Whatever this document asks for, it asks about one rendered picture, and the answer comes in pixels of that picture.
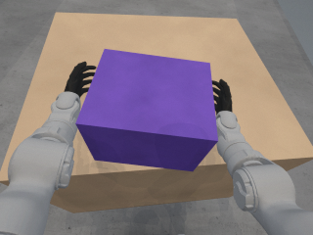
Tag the robot right hand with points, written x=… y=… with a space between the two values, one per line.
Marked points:
x=224 y=99

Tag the right robot forearm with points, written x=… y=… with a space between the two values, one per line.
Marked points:
x=233 y=148

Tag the left robot forearm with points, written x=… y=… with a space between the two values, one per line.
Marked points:
x=60 y=126

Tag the robot left hand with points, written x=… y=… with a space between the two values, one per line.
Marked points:
x=76 y=82

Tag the robot right upper arm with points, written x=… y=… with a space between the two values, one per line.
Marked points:
x=267 y=193

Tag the robot left upper arm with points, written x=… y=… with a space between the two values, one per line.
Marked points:
x=41 y=167

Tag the carton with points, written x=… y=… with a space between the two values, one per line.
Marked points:
x=149 y=110

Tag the pedestal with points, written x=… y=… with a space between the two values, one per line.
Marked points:
x=265 y=118

